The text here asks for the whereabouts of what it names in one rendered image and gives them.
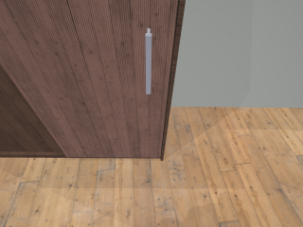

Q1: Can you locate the wardrobe door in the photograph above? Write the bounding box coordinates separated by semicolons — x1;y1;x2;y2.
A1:
0;0;178;158
0;63;62;152

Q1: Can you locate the handle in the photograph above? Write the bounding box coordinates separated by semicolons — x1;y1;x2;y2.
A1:
145;28;152;95

